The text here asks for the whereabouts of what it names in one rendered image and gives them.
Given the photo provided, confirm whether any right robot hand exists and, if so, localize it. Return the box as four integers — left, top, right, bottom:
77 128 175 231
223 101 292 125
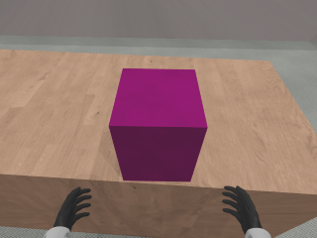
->
222 185 263 235

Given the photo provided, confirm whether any left robot hand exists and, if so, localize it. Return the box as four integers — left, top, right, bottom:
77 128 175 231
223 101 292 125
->
53 186 92 231

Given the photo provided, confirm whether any carton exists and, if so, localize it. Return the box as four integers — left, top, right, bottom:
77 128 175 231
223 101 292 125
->
109 68 208 182

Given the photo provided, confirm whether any pedestal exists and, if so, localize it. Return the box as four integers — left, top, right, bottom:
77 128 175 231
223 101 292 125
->
0 49 317 238

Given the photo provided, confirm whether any right robot forearm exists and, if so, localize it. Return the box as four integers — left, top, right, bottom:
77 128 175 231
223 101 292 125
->
245 227 271 238

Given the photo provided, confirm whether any left robot forearm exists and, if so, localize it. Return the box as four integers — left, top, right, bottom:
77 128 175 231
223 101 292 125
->
44 226 71 238

